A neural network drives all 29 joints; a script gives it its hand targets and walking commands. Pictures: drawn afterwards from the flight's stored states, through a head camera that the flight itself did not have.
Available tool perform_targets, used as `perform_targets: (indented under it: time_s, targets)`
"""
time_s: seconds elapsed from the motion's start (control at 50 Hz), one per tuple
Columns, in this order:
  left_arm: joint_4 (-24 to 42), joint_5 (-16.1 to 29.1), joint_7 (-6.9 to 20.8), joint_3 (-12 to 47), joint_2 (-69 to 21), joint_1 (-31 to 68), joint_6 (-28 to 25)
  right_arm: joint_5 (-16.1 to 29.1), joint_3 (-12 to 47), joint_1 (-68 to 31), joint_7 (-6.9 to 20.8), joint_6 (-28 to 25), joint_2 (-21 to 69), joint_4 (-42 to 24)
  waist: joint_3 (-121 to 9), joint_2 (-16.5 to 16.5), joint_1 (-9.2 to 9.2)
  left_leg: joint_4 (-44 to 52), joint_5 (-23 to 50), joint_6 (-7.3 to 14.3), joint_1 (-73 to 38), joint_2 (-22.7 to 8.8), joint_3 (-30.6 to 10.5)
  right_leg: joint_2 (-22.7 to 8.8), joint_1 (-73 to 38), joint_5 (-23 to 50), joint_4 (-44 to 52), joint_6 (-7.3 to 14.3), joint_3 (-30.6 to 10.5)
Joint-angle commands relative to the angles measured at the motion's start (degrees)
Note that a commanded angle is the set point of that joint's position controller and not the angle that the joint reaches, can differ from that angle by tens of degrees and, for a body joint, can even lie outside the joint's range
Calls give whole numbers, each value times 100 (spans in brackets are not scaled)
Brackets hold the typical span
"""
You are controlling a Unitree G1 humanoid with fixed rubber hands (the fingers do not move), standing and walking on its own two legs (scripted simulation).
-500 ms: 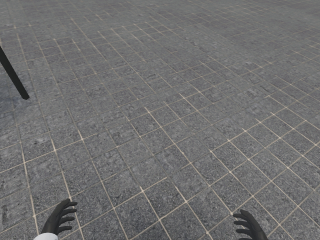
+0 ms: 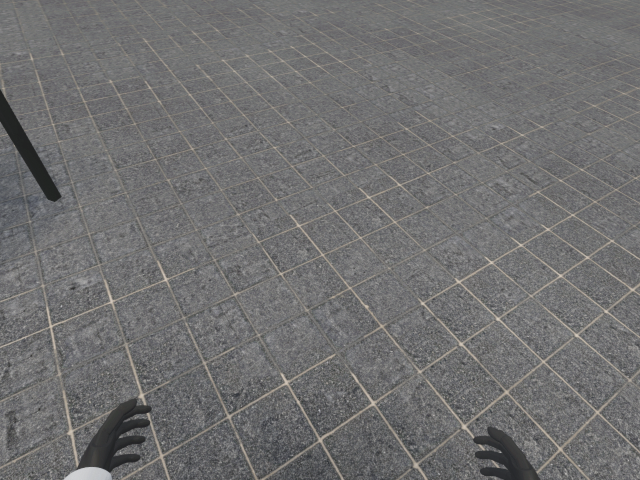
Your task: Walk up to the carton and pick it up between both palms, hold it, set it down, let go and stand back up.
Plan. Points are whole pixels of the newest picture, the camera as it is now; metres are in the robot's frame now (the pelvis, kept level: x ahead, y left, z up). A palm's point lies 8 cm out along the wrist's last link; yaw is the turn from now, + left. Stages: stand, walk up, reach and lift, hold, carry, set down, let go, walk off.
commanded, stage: stand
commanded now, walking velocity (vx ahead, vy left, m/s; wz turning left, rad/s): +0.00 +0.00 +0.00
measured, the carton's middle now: out of the picture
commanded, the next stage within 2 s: walk up in 1.64 s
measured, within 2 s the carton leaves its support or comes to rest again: neither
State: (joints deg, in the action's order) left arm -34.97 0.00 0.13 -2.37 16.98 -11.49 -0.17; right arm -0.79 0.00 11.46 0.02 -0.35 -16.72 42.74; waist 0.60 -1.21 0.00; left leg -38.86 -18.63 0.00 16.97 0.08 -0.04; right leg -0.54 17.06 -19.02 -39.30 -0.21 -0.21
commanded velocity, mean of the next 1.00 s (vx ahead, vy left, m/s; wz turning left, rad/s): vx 0.00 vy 0.00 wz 0.00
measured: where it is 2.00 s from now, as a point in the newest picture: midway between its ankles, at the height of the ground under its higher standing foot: outside the picture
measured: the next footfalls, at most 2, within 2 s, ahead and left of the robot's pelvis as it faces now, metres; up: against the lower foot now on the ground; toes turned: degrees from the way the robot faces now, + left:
none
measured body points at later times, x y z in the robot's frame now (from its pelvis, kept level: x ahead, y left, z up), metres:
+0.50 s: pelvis +0.00 +0.00 +0.00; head -0.02 +0.00 +0.45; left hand +0.16 +0.27 -0.08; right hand +0.13 -0.28 -0.10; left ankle +0.03 +0.12 -0.72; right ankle +0.03 -0.12 -0.72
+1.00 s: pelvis +0.00 +0.00 +0.01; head -0.01 +0.00 +0.46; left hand +0.15 +0.27 -0.09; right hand +0.11 -0.29 -0.10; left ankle +0.03 +0.12 -0.72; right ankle +0.03 -0.12 -0.72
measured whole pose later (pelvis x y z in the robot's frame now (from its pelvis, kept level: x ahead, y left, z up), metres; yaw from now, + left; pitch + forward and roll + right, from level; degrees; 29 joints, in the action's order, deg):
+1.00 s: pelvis +0.00 +0.00 +0.01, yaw +0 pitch -3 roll +1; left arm -40.4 0.0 0.0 -1.1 17.6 -11.5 -0.2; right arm -0.5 0.0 11.5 0.0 -0.5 -18.1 48.5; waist 1.1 -0.8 0.0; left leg -35.1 -16.7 0.0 15.3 0.1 0.0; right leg -0.5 15.8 -17.5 -36.4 0.0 -0.2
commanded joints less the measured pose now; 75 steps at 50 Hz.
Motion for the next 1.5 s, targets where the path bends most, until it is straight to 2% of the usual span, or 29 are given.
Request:
perform_targets:
  time_s: [0.0,0.04,0.08,0.1,0.12,0.16,0.2,0.26,0.28,0.3,0.38,0.42,0.48,0.52,0.74,0.76,0.84,0.9,0.92,1.02,1.04,1.2,1.22,1.24,1.32,1.36,1.4,1.44,1.48]
  targets:
    - [183,53,-33,-267,1175,360,-280,47,-452,-569,9,-228,-1341,-475,158,168,19,1253,695,215,-122,-572,-684,-616,-279,655,1368,302,-702]
    - [142,16,-47,-306,1250,429,-256,60,-435,-500,14,-219,-1273,-502,537,264,-88,1348,724,194,-24,-616,-700,-617,-37,414,1352,307,-755]
    - [109,50,-41,-274,1158,331,-266,79,-420,-461,24,-252,-1211,-465,310,126,-5,1382,799,205,-110,-693,-771,-600,-190,470,1384,303,-698]
    - [85,-8,-56,-276,1242,431,-281,90,-409,-387,45,-261,-1203,-475,202,312,-173,1320,718,173,-220,-641,-692,-593,-245,605,1313,334,-770]
    - [152,-1,-53,-299,1249,405,-298,52,-401,-543,23,-255,-1264,-440,184,271,54,1384,898,194,-51,-680,-771,-590,-383,574,1298,302,-686]
    - [85,23,-40,-233,1130,354,-275,51,-441,-631,12,-260,-1335,-450,234,242,70,1318,855,232,-45,-649,-770,-591,-395,853,1303,302,-668]
    - [72,34,-49,-260,1176,440,-269,98,-398,-469,12,-246,-1249,-385,273,283,-108,1331,930,192,-119,-641,-712,-661,-285,847,1305,346,-763]
    - [-10,63,-54,-238,1165,282,-252,61,-417,-568,24,-219,-1338,-361,294,324,-6,1456,488,241,84,-706,-851,-652,-377,579,1407,338,-737]
    - [52,29,-55,-217,1203,424,-255,98,-401,-686,9,-227,-1209,-427,262,69,52,1452,594,200,9,-680,-797,-649,-323,462,1450,324,-726]
    - [7,36,-46,-278,1295,507,-257,109,-398,-565,25,-227,-1261,-342,412,54,-71,1550,567,184,10,-666,-812,-618,-216,342,1394,319,-717]
    - [-16,7,-50,-286,1321,466,-271,56,-402,-673,11,-219,-1275,-353,372,332,-13,1469,409,183,-36,-626,-767,-707,-184,162,1538,338,-871]
    - [-43,44,-63,-223,1222,454,-301,118,-392,-588,22,-250,-1228,-279,370,-1,-31,1530,474,220,49,-663,-819,-678,-273,412,1528,330,-814]
    - [4,32,-42,-253,1287,484,-256,98,-428,-662,21,-242,-1354,-314,357,295,-25,1462,633,184,-77,-601,-718,-655,-172,523,1449,328,-762]
    - [-10,60,-71,-221,1282,580,-260,112,-425,-447,41,-248,-1377,-199,448,-16,-85,1482,581,165,-123,-627,-743,-637,-130,321,1551,307,-800]
    - [-264,50,-80,-220,1355,420,-248,94,-352,-567,21,-203,-1313,-35,446,199,-54,1519,790,187,-178,-621,-731,-689,-244,843,1591,297,-827]
    - [-293,58,-87,-217,1329,498,-250,86,-361,-534,14,-210,-1318,-10,332,-20,-78,1549,821,192,-241,-679,-762,-722,-270,683,1597,271,-822]
    - [-330,93,-78,-151,1225,388,-244,110,-385,-609,23,-227,-1366,36,284,147,-48,1549,898,211,-227,-670,-815,-725,-407,827,1661,289,-781]
    - [-364,74,-79,-186,1295,421,-268,150,-410,-464,3,-230,-1413,137,212,-71,-60,1661,772,171,-326,-674,-784,-742,-389,595,1706,295,-783]
    - [-402,70,-72,-185,1409,418,-257,101,-386,-517,2,-214,-1484,117,413,133,6,1632,905,170,-272,-618,-726,-682,-342,639,1702,274,-796]
    - [-434,57,-85,-165,1259,434,-248,105,-362,-702,-14,-212,-1332,111,377,15,19,1663,896,209,-287,-698,-768,-720,-428,834,1704,257,-798]
    - [-470,37,-104,-206,1343,451,-249,126,-351,-607,35,-205,-1329,148,391,190,-34,1743,798,188,-179,-694,-736,-693,-471,794,1680,275,-796]
    - [-547,62,-70,-154,1262,483,-257,148,-367,-622,20,-250,-1336,239,227,55,-26,1771,861,183,-283,-663,-763,-659,-527,683,1758,266,-759]
    - [-595,19,-82,-205,1332,472,-223,96,-359,-632,28,-248,-1328,199,497,292,-72,1759,850,164,-309,-651,-711,-671,-341,612,1814,267,-817]
    - [-638,54,-87,-181,1343,428,-239,81,-334,-611,8,-233,-1304,298,417,-12,-43,1815,919,210,-237,-710,-788,-742,-457,756,1827,264,-787]
    - [-651,80,-56,-159,1267,456,-250,98,-321,-613,2,-191,-1330,310,503,181,-36,1896,546,220,-169,-709,-801,-739,-387,472,1906,262,-823]
    - [-676,62,-58,-183,1290,365,-249,118,-363,-664,-7,-199,-1433,335,398,12,68,1960,689,181,-231,-704,-806,-704,-565,559,1847,265,-759]
    - [-682,36,-60,-163,1278,424,-253,141,-348,-580,4,-201,-1363,308,415,-38,-51,1854,770,164,-306,-673,-731,-701,-410,646,1865,253,-809]
    - [-687,81,-50,-193,1233,455,-263,146,-337,-639,12,-214,-1319,359,419,183,17,1856,881,197,-179,-658,-741,-723,-531,632,1916,234,-807]
    - [-716,58,-61,-144,1264,506,-221,148,-365,-542,-18,-208,-1372,379,460,-124,-76,1808,789,156,-414,-650,-711,-724,-287,486,1951,233,-789]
